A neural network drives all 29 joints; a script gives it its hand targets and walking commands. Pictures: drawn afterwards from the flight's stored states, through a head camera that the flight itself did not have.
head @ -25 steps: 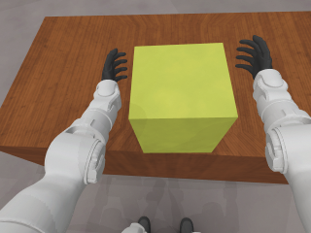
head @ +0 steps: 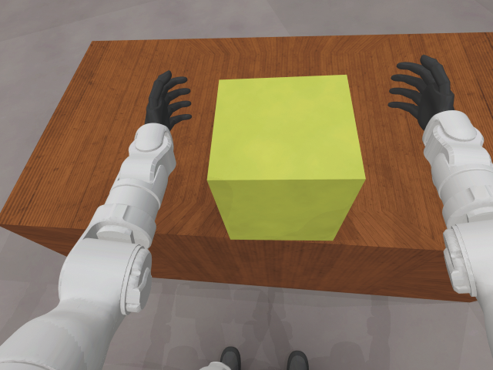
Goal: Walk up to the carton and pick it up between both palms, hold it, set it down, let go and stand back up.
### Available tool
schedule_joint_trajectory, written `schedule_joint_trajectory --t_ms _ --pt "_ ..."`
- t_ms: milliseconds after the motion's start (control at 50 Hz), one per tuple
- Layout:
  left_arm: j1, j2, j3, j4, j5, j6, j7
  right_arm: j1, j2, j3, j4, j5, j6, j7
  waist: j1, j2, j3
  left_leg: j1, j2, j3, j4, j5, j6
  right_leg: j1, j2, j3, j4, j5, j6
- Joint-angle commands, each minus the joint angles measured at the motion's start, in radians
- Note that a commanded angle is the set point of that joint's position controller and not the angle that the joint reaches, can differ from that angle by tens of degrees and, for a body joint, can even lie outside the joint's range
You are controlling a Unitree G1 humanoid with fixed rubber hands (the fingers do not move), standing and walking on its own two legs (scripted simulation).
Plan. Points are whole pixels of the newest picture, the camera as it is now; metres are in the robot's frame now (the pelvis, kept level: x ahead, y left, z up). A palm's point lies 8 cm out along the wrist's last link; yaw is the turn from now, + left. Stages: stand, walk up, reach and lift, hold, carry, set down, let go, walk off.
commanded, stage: set down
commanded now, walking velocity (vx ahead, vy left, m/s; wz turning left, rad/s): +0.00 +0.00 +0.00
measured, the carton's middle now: (281, 167) +0.49 +0.00 -0.06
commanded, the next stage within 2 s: none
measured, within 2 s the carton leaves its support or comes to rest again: neither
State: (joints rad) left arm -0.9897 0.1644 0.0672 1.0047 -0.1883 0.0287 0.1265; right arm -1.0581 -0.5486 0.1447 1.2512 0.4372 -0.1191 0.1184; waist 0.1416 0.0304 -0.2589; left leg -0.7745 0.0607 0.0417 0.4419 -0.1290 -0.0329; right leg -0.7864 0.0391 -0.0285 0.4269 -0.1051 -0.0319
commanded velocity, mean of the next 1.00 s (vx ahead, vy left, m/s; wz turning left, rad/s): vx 0.00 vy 0.00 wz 0.00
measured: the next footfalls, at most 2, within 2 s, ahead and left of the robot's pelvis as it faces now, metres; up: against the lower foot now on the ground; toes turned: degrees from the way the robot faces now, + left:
none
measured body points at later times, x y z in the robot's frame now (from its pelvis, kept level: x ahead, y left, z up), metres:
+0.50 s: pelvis -0.02 +0.00 -0.02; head +0.09 +0.03 +0.42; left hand +0.41 +0.20 +0.02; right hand +0.45 -0.21 +0.04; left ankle +0.02 +0.14 -0.73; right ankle +0.03 -0.09 -0.73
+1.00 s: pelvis +0.00 -0.02 -0.01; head +0.10 -0.01 +0.43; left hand +0.37 +0.19 -0.01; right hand +0.41 -0.22 +0.00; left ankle +0.02 +0.14 -0.73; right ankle +0.03 -0.09 -0.73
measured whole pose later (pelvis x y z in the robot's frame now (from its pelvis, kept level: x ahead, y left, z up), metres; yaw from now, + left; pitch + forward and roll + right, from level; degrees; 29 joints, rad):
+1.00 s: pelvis +0.00 -0.02 -0.01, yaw +2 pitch +19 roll +1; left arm -0.50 0.13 0.05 0.86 -0.14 -0.26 0.12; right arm -0.58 -0.35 0.14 1.07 0.43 -0.36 0.08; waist 0.05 -0.04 -0.15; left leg -0.70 0.07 0.00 0.60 -0.23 -0.07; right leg -0.72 0.04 -0.06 0.63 -0.24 -0.07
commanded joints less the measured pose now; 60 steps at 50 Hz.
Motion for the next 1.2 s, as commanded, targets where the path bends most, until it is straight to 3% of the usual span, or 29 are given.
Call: schedule_joint_trajectory --t_ms 0,40,80,160,240,280,340,380,440,500,580,620,660,740,880,980,1040,1080,1180 --pt "-0.222 0.147 0.036 -0.050 0.043 -0.095 -0.039 -0.362 -0.103 -0.045 -0.124 -0.044 -0.068 -0.031 -0.055 -0.347 -0.554 0.114 -0.080 0.024 -0.052 0.151 0.052 0.880 -0.013 0.051 0.085 0.532 0.142" --pt "-0.343 0.179 -0.001 -0.027 0.012 -0.138 -0.029 -0.454 -0.099 -0.066 -0.154 -0.056 -0.061 -0.033 -0.052 -0.310 -0.515 0.064 -0.080 0.032 -0.045 0.031 0.064 0.797 -0.015 0.053 0.069 0.288 0.132" --pt "-0.387 0.174 -0.049 -0.031 -0.025 -0.174 0.000 -0.441 -0.090 -0.096 -0.176 -0.071 -0.052 -0.022 -0.066 -0.261 -0.504 0.078 -0.072 0.036 -0.023 -0.042 0.057 0.682 -0.008 0.046 0.059 0.087 0.111" --pt "-0.575 0.172 -0.159 -0.072 -0.109 -0.210 0.073 -0.508 -0.099 -0.172 -0.200 -0.096 -0.032 0.001 -0.101 -0.112 -0.585 0.081 -0.048 0.025 0.053 -0.168 0.029 0.435 -0.006 0.025 0.118 -0.108 0.058" --pt "-0.601 0.166 -0.202 -0.098 -0.126 -0.224 0.103 -0.479 -0.115 -0.189 -0.159 -0.082 -0.037 0.011 -0.104 0.011 -0.695 0.094 -0.040 0.011 0.143 -0.141 -0.001 0.333 -0.005 0.018 0.210 -0.044 0.028" --pt "-0.465 0.150 -0.169 -0.158 -0.087 -0.225 0.099 -0.355 -0.140 -0.168 -0.154 -0.054 -0.071 0.009 -0.090 0.036 -0.800 0.173 -0.046 0.015 0.193 0.036 -0.020 0.382 0.009 0.014 0.247 0.134 0.030" --pt "-0.262 0.149 -0.062 -0.354 0.020 -0.199 0.079 -0.204 -0.214 -0.170 -0.198 -0.008 -0.162 -0.004 -0.074 0.078 -1.033 0.398 -0.054 0.020 0.272 0.459 -0.070 0.479 0.043 -0.002 0.267 0.503 0.045" --pt "-0.261 0.143 -0.040 -0.398 0.053 -0.176 0.076 -0.228 -0.244 -0.200 -0.177 0.000 -0.195 -0.005 -0.081 0.113 -1.001 0.463 -0.047 0.017 0.278 0.492 -0.087 0.394 0.054 -0.026 0.239 0.463 0.033" --pt "-0.169 0.086 -0.045 -0.459 0.073 -0.129 0.082 -0.180 -0.279 -0.234 -0.172 -0.006 -0.212 0.013 -0.105 0.095 -0.885 0.581 -0.036 -0.006 0.236 0.454 -0.095 0.283 0.074 -0.059 0.167 0.321 0.016" --pt "-0.133 0.064 -0.070 -0.468 0.039 -0.097 0.085 -0.210 -0.275 -0.260 -0.256 -0.041 -0.199 0.033 -0.117 -0.021 -0.786 0.567 -0.041 -0.018 0.182 0.315 -0.063 0.280 0.081 -0.070 0.123 0.190 0.029" --pt "-0.057 0.067 -0.084 -0.357 -0.013 -0.132 0.057 -0.193 -0.165 -0.191 -0.321 -0.061 -0.175 0.051 -0.082 -0.226 -0.569 0.295 -0.067 -0.007 0.083 0.056 0.022 0.460 0.039 -0.018 0.105 0.074 0.065" --pt "-0.056 0.087 -0.088 -0.269 -0.035 -0.181 0.041 -0.190 -0.101 -0.137 -0.312 -0.058 -0.165 0.056 -0.056 -0.289 -0.465 0.137 -0.078 0.004 0.052 -0.050 0.063 0.541 0.007 0.026 0.106 0.002 0.080" --pt "-0.066 0.113 -0.089 -0.201 -0.052 -0.233 0.028 -0.174 -0.055 -0.087 -0.304 -0.042 -0.159 0.056 -0.036 -0.313 -0.419 0.042 -0.085 0.011 0.055 -0.086 0.087 0.583 -0.019 0.068 0.115 -0.055 0.087" --pt "-0.051 0.158 -0.057 -0.154 -0.054 -0.321 0.015 -0.073 -0.026 -0.024 -0.294 -0.004 -0.178 0.033 -0.032 -0.289 -0.433 -0.032 -0.084 0.010 0.093 -0.062 0.093 0.665 -0.049 0.136 0.159 0.009 0.096" --pt "0.109 0.155 0.019 -0.365 0.053 -0.363 0.005 0.084 -0.114 -0.090 -0.331 0.015 -0.303 -0.042 -0.089 -0.090 -0.659 0.198 -0.085 0.013 0.143 0.235 0.002 0.741 -0.013 0.108 0.209 0.446 0.101" --pt "0.286 0.137 0.036 -0.459 0.073 -0.357 -0.027 0.216 -0.096 -0.130 -0.405 -0.034 -0.365 -0.085 -0.131 -0.088 -0.688 0.267 -0.095 0.010 0.124 0.325 -0.013 0.806 -0.011 0.094 0.189 0.678 0.102" --pt "0.334 0.129 0.025 -0.477 0.065 -0.365 -0.042 0.260 -0.074 -0.126 -0.421 -0.041 -0.385 -0.086 -0.150 -0.102 -0.613 0.291 -0.096 -0.001 0.094 0.310 -0.010 0.790 -0.015 0.083 0.167 0.707 0.097" --pt "0.382 0.111 0.018 -0.457 0.059 -0.377 -0.051 0.304 -0.053 -0.106 -0.399 -0.032 -0.394 -0.073 -0.152 -0.123 -0.506 0.309 -0.095 -0.009 0.073 0.279 -0.006 0.761 -0.015 0.074 0.141 0.658 0.092" --pt "0.430 0.097 -0.006 -0.340 0.044 -0.436 -0.063 0.356 -0.004 -0.054 -0.322 -0.010 -0.403 -0.025 -0.137 -0.152 -0.243 0.297 -0.088 -0.020 0.024 0.103 0.019 0.671 -0.021 0.068 0.071 0.360 0.082"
